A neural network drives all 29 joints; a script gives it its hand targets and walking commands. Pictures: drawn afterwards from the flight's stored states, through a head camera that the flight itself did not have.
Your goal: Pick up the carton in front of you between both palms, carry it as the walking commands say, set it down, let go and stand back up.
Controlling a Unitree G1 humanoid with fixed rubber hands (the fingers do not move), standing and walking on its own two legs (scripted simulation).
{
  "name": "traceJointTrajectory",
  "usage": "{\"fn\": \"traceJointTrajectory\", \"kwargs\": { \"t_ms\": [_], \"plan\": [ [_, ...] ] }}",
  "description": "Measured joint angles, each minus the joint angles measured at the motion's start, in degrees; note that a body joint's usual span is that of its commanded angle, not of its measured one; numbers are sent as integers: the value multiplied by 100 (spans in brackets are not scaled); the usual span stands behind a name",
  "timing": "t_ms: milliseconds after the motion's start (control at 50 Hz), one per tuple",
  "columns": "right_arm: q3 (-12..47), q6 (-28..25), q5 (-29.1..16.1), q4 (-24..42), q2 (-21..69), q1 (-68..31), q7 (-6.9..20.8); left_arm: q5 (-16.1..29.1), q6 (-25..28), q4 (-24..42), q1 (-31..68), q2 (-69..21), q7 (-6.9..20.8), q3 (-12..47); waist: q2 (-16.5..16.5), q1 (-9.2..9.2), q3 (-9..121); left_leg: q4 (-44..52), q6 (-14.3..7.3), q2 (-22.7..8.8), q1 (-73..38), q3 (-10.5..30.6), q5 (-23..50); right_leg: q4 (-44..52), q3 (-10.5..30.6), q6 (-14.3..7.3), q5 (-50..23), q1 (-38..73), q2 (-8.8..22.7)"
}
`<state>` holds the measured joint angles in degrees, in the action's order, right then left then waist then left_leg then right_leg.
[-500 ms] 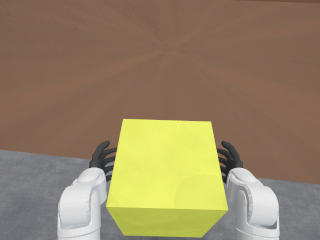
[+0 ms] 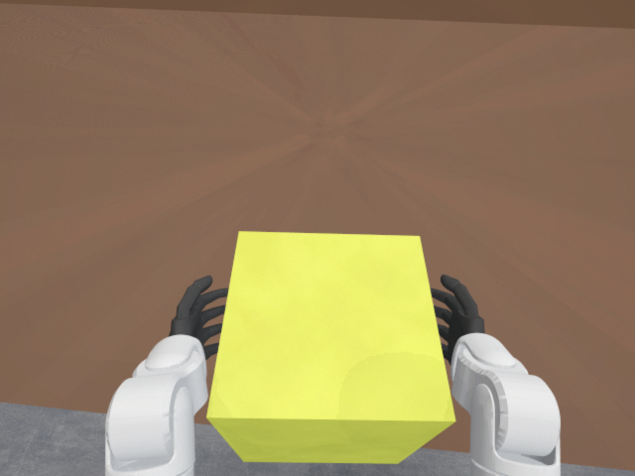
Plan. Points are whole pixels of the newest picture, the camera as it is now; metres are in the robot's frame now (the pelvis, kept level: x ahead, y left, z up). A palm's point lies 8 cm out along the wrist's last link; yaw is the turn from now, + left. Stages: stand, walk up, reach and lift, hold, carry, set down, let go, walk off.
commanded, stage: carry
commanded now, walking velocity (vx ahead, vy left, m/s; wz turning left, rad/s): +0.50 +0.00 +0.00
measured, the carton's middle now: (325, 357) +0.28 +0.00 +0.03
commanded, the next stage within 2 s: none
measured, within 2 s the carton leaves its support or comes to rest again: neither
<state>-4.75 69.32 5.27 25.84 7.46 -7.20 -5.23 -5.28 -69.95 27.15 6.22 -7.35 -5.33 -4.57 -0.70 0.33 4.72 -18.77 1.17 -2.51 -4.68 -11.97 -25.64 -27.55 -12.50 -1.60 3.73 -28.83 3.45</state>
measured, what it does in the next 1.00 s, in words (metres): walks ahead: right foot, then left foot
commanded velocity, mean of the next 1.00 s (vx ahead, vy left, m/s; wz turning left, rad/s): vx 0.50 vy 0.00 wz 0.00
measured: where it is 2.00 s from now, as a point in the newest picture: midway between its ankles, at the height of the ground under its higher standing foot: (307, 225)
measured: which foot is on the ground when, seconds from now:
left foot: down 0.00-0.04, up 0.06-0.46, down 0.48-0.92, up 0.94-1.00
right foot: up 0.00-0.00, down 0.02-0.52, up 0.54-0.88, down 0.90-1.00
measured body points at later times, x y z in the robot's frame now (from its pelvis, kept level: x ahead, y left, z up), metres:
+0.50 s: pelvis +0.32 +0.01 -0.01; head +0.34 +0.01 +0.44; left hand +0.69 +0.16 +0.15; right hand +0.69 -0.15 +0.16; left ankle +0.45 +0.09 -0.72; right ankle +0.15 -0.09 -0.72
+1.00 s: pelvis +0.64 +0.00 +0.02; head +0.74 +0.00 +0.46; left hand +1.04 +0.16 +0.14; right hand +1.05 -0.14 +0.14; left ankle +0.48 +0.10 -0.61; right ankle +0.72 -0.08 -0.69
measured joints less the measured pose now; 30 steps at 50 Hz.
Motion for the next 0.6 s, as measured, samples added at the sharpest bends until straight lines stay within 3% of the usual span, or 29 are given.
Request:
{"fn": "traceJointTrajectory", "kwargs": {
  "t_ms": [40,80,140,260,360,460,480,520,560,600],
  "plan": [
    [-145,119,-6,61,-12,-209,-16,22,-38,-99,270,-26,-11,-35,-197,-61,-35,-1382,11,-309,364,155,-304,-321,-168,-211,163,107,-121],
    [-285,247,-12,36,-38,-425,-35,22,-104,-273,571,-67,-40,-100,-194,-128,-151,-3394,-80,-255,1304,656,-166,-562,-216,-377,564,191,-106],
    [-418,441,-17,26,11,-752,-80,22,-287,-235,835,-124,-66,-264,-100,-130,-332,-4853,-260,-164,2570,892,315,-137,-224,-330,636,623,-96],
    [-554,562,-20,-188,-104,-1662,-88,84,-434,-256,1597,-13,-114,-560,-37,-191,-463,-4038,-228,-321,3982,848,1119,641,-64,-268,780,1440,-155],
    [-634,698,-44,-955,-445,-2542,-133,153,-537,-1094,2516,340,-154,-636,-71,-202,-354,-2707,-208,-326,4327,697,1733,892,53,-113,1166,2068,-200],
    [-780,843,-121,-1897,-732,-3243,-141,149,-699,-2050,3258,579,-163,-663,-23,-170,-275,-1512,-442,-84,3948,413,2177,584,143,156,1963,2647,-173],
    [-799,849,-136,-2122,-775,-3412,-142,156,-738,-2217,3398,643,-165,-679,9,-133,-291,-1269,-493,3,3739,315,2136,289,172,206,2220,2695,-125],
    [-813,742,-133,-2598,-797,-3743,-155,226,-741,-2570,3686,838,-163,-739,227,14,-388,-1514,-572,158,3577,192,1334,-1101,360,177,2509,2301,133],
    [-810,642,-121,-2995,-794,-4001,-212,303,-712,-2887,3908,973,-172,-834,235,153,-591,-1730,-685,176,3524,186,1166,-3057,892,116,2452,1430,-10],
    [-859,623,-167,-3119,-800,-4068,-248,294,-729,-3078,4082,998,-178,-903,220,225,-804,-1652,-711,205,3343,222,1025,-4346,1138,-17,2236,597,-150]
  ]
}}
